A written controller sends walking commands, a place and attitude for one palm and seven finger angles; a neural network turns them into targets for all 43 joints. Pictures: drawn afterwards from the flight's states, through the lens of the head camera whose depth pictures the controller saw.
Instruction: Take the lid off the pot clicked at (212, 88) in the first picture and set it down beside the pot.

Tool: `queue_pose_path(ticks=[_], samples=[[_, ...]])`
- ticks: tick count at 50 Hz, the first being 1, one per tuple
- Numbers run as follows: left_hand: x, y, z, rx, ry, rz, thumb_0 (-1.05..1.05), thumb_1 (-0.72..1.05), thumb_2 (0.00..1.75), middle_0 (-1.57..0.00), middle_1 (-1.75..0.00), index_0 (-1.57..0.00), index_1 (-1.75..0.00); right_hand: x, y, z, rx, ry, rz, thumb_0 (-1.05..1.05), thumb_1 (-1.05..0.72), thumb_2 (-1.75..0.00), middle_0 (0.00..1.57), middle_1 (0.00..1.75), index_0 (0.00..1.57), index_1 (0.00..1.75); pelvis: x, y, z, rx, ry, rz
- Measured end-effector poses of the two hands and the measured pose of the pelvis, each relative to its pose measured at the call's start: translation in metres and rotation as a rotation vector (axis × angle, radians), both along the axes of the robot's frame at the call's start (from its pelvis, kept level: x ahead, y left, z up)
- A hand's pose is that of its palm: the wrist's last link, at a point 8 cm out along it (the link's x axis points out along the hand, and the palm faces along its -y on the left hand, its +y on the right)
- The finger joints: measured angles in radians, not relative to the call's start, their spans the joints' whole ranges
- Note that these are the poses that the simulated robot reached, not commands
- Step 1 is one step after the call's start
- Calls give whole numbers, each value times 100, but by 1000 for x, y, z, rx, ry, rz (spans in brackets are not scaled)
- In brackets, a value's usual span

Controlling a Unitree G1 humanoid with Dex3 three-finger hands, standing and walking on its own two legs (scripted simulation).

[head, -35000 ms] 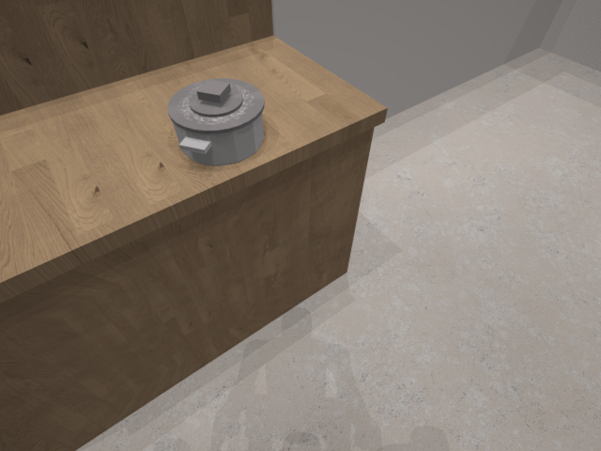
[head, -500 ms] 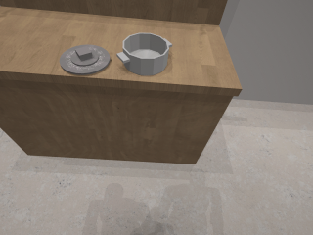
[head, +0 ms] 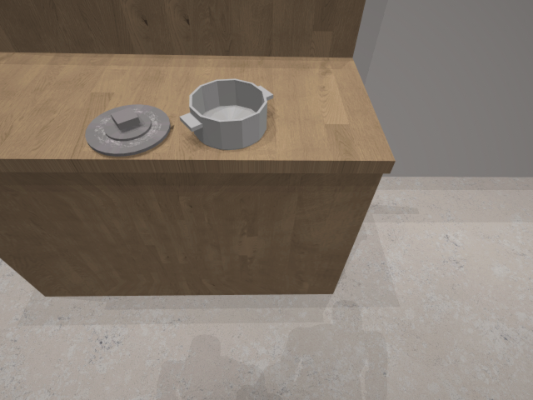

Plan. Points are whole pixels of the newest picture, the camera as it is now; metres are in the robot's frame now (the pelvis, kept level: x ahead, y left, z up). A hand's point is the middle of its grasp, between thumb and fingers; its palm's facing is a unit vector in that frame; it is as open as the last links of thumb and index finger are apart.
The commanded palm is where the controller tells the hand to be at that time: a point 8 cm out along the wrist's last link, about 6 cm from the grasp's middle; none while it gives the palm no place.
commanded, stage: let the arm hang, fingers relaxed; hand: left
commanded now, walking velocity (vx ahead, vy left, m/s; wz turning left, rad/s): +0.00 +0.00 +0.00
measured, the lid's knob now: (125, 118) +0.68 +0.35 +0.03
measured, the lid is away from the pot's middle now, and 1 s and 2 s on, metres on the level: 0.24 0.24 0.24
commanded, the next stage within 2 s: look to check the result in 0.56 s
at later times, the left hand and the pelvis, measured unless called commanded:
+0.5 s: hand out of the picture +0.01 +0.15 -0.18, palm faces +0.03 -0.98 -0.18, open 7.3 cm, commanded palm none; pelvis +0.02 -0.01 +0.00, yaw +0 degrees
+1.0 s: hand out of the picture +0.01 +0.15 -0.18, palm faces +0.03 -0.98 -0.18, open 7.3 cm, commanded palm none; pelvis +0.02 -0.01 +0.00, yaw -1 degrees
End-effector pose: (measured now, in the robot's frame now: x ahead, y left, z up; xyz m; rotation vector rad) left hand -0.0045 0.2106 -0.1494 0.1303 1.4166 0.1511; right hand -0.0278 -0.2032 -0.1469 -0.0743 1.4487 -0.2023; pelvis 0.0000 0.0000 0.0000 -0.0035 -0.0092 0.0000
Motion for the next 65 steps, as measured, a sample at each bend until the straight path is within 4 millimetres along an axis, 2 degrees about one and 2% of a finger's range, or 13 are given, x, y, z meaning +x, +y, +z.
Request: queue_pose_path(ticks=[10, 25, 65], samples=[[11, 0, 2, 13, -6, 10, 1, 92, 90, -20, -30, -20, -30, 13, -8, -1, -7, -2, 7, 0, -91, -90, 20, 30, 20, 30, 9, -4, 0, 4, 1, 0], [11, -8, 2, 3, 16, 11, 1, 92, 90, -20, -30, -20, -30, 19, -12, -1, -9, 5, 3, 0, -91, -90, 20, 30, 20, 30, 16, -8, 1, 6, -3, -7], [10, -11, 3, -2, 14, 0, 1, 91, 90, -20, -30, -20, -30, 12, -7, -1, 3, 10, -20, 0, -91, -90, 20, 30, 20, 30, 17, -8, 1, 7, -8, -20]])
